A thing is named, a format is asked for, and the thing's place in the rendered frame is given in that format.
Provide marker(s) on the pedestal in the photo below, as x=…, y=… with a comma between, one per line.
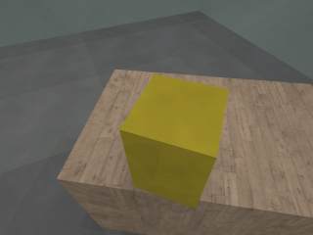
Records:
x=261, y=182

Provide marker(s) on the carton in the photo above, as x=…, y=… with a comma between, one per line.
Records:
x=172, y=135

